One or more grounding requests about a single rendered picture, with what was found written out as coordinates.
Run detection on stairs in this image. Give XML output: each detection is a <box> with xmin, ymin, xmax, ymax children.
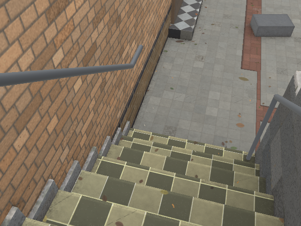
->
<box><xmin>22</xmin><ymin>128</ymin><xmax>284</xmax><ymax>226</ymax></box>

